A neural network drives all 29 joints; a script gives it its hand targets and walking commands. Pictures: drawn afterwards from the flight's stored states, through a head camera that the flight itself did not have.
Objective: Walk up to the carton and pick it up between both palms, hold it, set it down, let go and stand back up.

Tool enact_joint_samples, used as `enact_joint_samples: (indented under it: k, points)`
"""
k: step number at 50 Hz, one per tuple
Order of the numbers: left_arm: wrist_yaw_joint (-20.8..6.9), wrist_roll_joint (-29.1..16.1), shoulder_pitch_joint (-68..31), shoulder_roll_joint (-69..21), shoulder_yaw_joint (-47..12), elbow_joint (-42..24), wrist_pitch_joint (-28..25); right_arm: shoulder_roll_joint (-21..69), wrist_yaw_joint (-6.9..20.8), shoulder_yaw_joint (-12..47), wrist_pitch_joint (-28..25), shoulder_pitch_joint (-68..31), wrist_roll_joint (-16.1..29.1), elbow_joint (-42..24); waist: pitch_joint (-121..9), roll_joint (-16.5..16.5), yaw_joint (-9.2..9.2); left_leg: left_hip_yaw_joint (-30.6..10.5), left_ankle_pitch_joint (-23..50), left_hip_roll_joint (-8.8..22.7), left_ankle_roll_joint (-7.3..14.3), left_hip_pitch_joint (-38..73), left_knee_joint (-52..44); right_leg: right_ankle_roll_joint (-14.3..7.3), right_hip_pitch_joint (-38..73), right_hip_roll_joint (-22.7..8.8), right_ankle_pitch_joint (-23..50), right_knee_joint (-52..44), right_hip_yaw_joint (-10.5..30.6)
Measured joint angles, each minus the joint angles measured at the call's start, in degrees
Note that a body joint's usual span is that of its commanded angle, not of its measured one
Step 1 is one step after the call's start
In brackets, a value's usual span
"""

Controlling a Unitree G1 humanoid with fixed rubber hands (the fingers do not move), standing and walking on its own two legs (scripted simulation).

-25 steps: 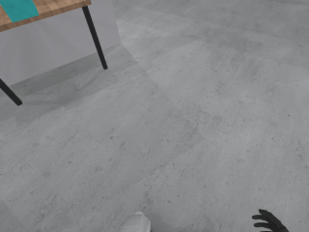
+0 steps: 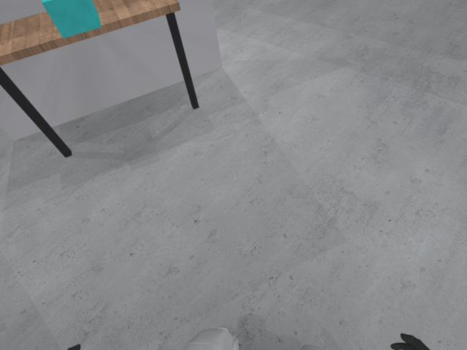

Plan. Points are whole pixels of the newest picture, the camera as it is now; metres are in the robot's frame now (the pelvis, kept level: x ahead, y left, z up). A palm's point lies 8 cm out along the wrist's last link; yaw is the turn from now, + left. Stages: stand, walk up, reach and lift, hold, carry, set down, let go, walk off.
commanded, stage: walk up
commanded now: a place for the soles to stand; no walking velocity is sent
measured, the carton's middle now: (72, 9) +1.46 +0.78 -0.01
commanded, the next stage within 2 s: none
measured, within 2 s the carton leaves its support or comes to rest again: neither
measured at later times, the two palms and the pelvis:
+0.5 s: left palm (45, 330) +0.16 +0.40 -0.09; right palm (362, 268) +0.27 -0.21 -0.11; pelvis +0.15 +0.07 +0.00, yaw +10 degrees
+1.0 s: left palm (46, 298) +0.22 +0.41 -0.08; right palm (322, 200) +0.43 -0.17 -0.12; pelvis +0.27 +0.09 -0.01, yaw +16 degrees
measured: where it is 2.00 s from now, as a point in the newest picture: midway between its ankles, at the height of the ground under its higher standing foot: (214, 268)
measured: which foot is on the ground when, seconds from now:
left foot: up 0.00-0.24, down 0.26-0.66, up 0.68-1.00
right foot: down 0.00-0.30, up 0.32-0.62, down 0.64-1.00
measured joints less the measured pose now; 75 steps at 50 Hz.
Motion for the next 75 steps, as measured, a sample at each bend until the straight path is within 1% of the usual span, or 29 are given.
enact_joint_samples:
  k: [3, 6, 10, 13, 15, 16, 17, 19, 21, 24, 26, 30, 32, 33, 34, 36, 39, 41, 44, 47, 53, 54, 55, 56, 57, 60, 62, 70, 75]
  points:
    - [0.29, 0.00, 1.44, -0.01, -0.01, -0.01, 0.08, -0.40, 0.22, 0.01, 0.00, -0.88, 0.00, -0.02, -0.03, 0.47, -0.04, -0.06, -0.05, 1.60, 0.00, -2.96, 3.45, 0.51, 2.85, -0.48, -0.89, -1.67, -1.16]
    - [0.21, 0.00, 1.82, -0.01, -0.02, -0.03, 0.47, -0.48, 0.44, 0.02, 0.00, -1.37, 0.00, -0.02, -0.04, 0.92, -0.06, -0.09, -0.02, 3.73, 0.00, -4.84, 2.20, 1.00, 5.00, -0.55, -2.56, -1.79, -2.87]
    - [-0.25, 0.00, 1.82, -0.02, -0.03, -0.03, 0.67, -0.50, 0.98, 0.02, 0.01, -1.93, 0.01, -0.04, -0.12, 1.07, -0.07, -0.10, 0.36, 5.94, 0.00, -5.28, -5.80, 1.99, 7.71, -0.52, -5.12, -1.79, -5.84]
    - [-0.65, 0.00, 1.81, -0.03, -0.03, -0.02, 1.22, -0.52, 1.14, 0.01, -0.10, -2.81, 0.01, -0.06, -0.88, 1.08, -0.08, -0.09, 1.28, 6.82, 0.00, -5.08, -13.70, 3.33, 8.48, -0.63, -6.99, -1.47, -7.87]
    - [-0.88, 0.01, 1.13, -0.06, -0.04, 0.02, 2.08, -0.50, 0.78, -0.01, -0.98, -3.10, 0.01, -0.03, 0.06, 0.10, -0.10, 0.24, 7.17, 5.70, -0.35, -4.11, -14.49, 3.65, 8.51, -2.37, -8.32, 2.33, -7.97]
    - [-1.09, 0.01, 0.36, -0.21, -0.14, 0.01, 2.45, -0.53, 0.24, -0.07, -1.40, -2.66, 0.00, 0.00, 1.08, -0.47, -0.17, 0.31, 6.67, 4.54, -0.60, -3.00, -13.51, 3.51, 8.25, -3.72, -7.90, 6.61, -7.29]
    - [-1.31, 0.01, -0.01, -0.48, -0.23, 0.01, 2.56, -0.54, -0.36, -0.08, -1.57, -2.06, 0.00, 0.06, 1.49, -0.61, -0.21, 0.26, 5.22, 3.73, -0.69, -1.91, -12.68, 3.36, 7.17, -3.71, -6.73, 11.73, -5.11]
    - [-1.76, 0.01, -0.23, -0.71, -0.47, -0.01, 2.79, -0.52, -1.06, -0.06, -1.59, -0.82, 0.05, 0.50, 1.41, -0.64, -0.20, 0.25, 2.89, 2.87, -0.64, 0.92, -12.94, 3.18, 4.13, -1.67, -7.03, 20.66, -0.63]
    - [-2.10, 0.00, -0.49, -0.67, -0.49, -0.05, 2.83, -0.51, -1.68, -0.05, -1.60, 0.66, 0.32, 0.75, 0.84, -0.68, -0.12, 0.30, 2.49, 2.37, -0.56, 3.98, -15.06, 2.59, 1.33, -0.45, -7.03, 23.83, 0.78]
    - [-2.66, 0.00, -1.71, -0.51, -0.49, -0.07, 2.67, -0.50, -2.20, -0.03, -1.59, 2.17, 0.35, 0.90, 0.46, -0.70, -0.10, 0.33, 2.56, 1.59, -0.32, 6.92, -17.97, 2.13, -2.91, -0.33, -6.89, 23.43, 0.98]
    - [-2.92, 0.00, -2.45, -0.50, -0.49, -0.07, 2.55, -0.50, -2.17, -0.03, -1.61, 2.70, 0.35, 1.11, 0.43, -0.73, -0.07, 0.36, 2.48, 0.95, -0.17, 8.18, -19.41, 2.08, -4.55, -0.34, -6.90, 20.66, 1.27]
    - [-2.87, 0.00, -2.93, -0.48, -0.48, -0.08, 1.84, -0.49, -1.70, -0.02, -1.77, 3.35, 0.35, 1.14, 0.40, -0.76, -0.04, 0.38, 1.42, -0.17, -0.11, 9.36, -20.56, 2.08, -4.86, -0.22, -6.88, 11.01, 1.62]
    - [-2.53, 0.00, -2.87, -0.46, -0.47, -0.10, 1.29, -0.48, -1.49, -0.02, -1.77, 3.34, 0.35, 1.13, 0.38, -0.80, -0.01, 0.40, 0.57, -0.59, -0.11, 9.32, -20.42, 2.08, -4.49, 0.14, -4.97, 4.09, 1.87]
    - [-2.23, 0.00, -2.63, -0.48, -0.47, -0.09, 0.76, -0.47, -1.46, -0.04, -1.77, 3.24, 0.39, 1.15, 0.41, -0.65, -0.03, 0.37, -0.03, -0.58, -0.11, 9.11, -19.59, 1.50, -4.00, 0.32, 0.91, 1.54, 1.81]
    - [-1.89, 0.00, -2.24, -0.56, -0.46, -0.06, 0.18, -0.41, -1.52, -0.04, -1.77, 2.92, 0.47, 1.20, 0.52, -0.21, 0.00, 0.28, -0.65, -0.29, -0.10, 8.26, -17.01, 0.68, -3.81, 0.70, 3.29, 1.48, 1.60]
    - [-1.03, 0.00, -1.26, -0.56, -0.45, -0.02, -0.38, -0.06, -1.60, -0.04, -1.78, 2.28, 0.51, 1.28, 0.52, -0.11, 0.04, 0.31, -0.99, -0.37, -0.10, 4.90, -7.52, -0.22, -2.64, 0.81, 2.07, 1.34, 1.23]
    - [-0.37, 0.00, 0.71, -0.57, -0.47, -0.02, -0.36, -0.30, -1.80, -0.05, -1.77, 1.10, 0.51, 1.26, 0.48, -0.03, 0.01, 0.26, -1.06, -0.31, -0.11, 0.38, 3.18, -0.32, -0.01, 0.24, 0.03, 0.16, 1.11]
    - [-0.15, 0.00, 1.72, -0.57, -0.48, -0.03, -0.20, -0.49, -1.75, -0.04, -1.77, 0.41, 0.51, 1.25, 0.47, 0.36, -0.01, 0.23, -1.02, 0.25, -0.11, -1.89, 6.48, -0.04, 1.81, 0.05, -0.52, -0.65, 0.75]
    - [0.00, 0.00, 2.28, -0.58, -0.48, -0.04, 0.21, -0.52, -1.48, -0.02, -1.75, -0.04, 0.51, 1.25, 0.46, 1.10, -0.03, 0.20, -0.03, 1.24, -0.11, -4.52, 7.64, 0.57, 3.98, 0.09, -1.74, -0.90, -0.32]
    - [-0.01, 0.00, 2.29, -0.59, -0.49, -0.05, 0.44, -0.54, -0.96, -0.02, -1.28, -0.12, 0.51, 1.24, 0.40, 1.52, -0.05, 0.17, 0.24, 1.95, -0.11, -5.20, 3.87, 1.01, 6.22, 0.14, -3.32, -0.91, -2.00]
    - [-0.67, 0.00, 2.26, -0.59, -0.50, -0.04, 1.01, -0.55, -0.21, -0.02, -1.20, -2.03, 0.51, 1.22, -0.13, 1.52, -0.07, 0.15, 0.37, 5.22, -0.11, -5.11, -10.82, 2.70, 7.80, 0.59, -5.89, -0.90, -5.30]
    - [-0.71, 0.00, 2.24, -0.58, -0.49, -0.04, 1.27, -0.56, -0.16, -0.03, -1.28, -2.07, 0.51, 1.21, -0.39, 1.48, -0.08, 0.15, 0.81, 5.54, -0.11, -4.57, -13.29, 3.16, 7.79, 0.46, -6.42, -0.58, -5.75]
    - [-0.74, 0.00, 1.88, -0.59, -0.49, -0.02, 1.64, -0.58, -0.29, -0.05, -1.56, -2.06, 0.51, 1.22, 0.01, 1.27, -0.08, 0.27, 4.71, 5.36, -0.13, -4.04, -14.42, 3.36, 7.83, -0.03, -7.07, 0.81, -5.92]
    - [-0.84, 0.01, 1.09, -0.61, -0.52, -0.01, 2.08, -0.57, -0.68, -0.07, -1.98, -1.79, 0.51, 1.25, 1.19, 0.81, -0.12, 0.44, 6.80, 4.55, -0.12, -3.34, -13.54, 3.25, 7.71, -1.18, -7.30, 4.26, -5.69]
    - [-1.03, 0.01, 0.36, -0.67, -0.64, -0.01, 2.32, -0.57, -1.20, -0.09, -2.28, -1.14, 0.51, 1.30, 2.22, 0.51, -0.18, 0.43, 6.33, 3.60, 0.01, -2.46, -12.13, 2.91, 7.12, -1.91, -6.13, 9.05, -4.41]
    - [-1.82, 0.01, -0.06, -0.87, -0.91, -0.01, 3.15, -0.40, -2.16, -0.06, -2.33, 0.91, 0.51, 2.32, 2.28, 0.47, -0.17, 0.39, 3.13, 2.03, 0.87, 1.25, -11.90, 2.19, 3.06, -0.43, -6.33, 21.93, 0.94]
    - [-2.18, 0.00, -0.15, -0.83, -0.91, -0.05, 3.66, -0.40, -2.59, -0.06, -2.33, 1.92, 0.51, 3.03, 1.66, 0.43, -0.12, 0.43, 3.08, 1.48, 0.97, 3.98, -14.59, 1.85, 0.23, -0.10, -5.35, 24.77, 1.75]
    - [-3.08, 0.00, -0.40, -0.02, -0.90, -0.07, 4.39, -0.39, -3.48, -0.05, -3.58, 4.58, 0.51, 3.21, 1.40, -0.23, -0.08, 0.47, 5.05, -0.50, 1.28, 11.20, -23.90, 1.81, -5.95, -0.12, 2.46, 23.18, 4.16]
    - [-3.08, 0.00, -1.11, 0.03, -0.90, -0.09, 4.39, -0.38, -3.53, -0.04, -3.92, 5.17, 0.51, 3.22, 1.36, -0.98, -0.05, 0.49, 4.58, -1.49, 1.56, 13.05, -26.48, 1.82, -5.98, -0.12, 1.79, 16.18, 5.10]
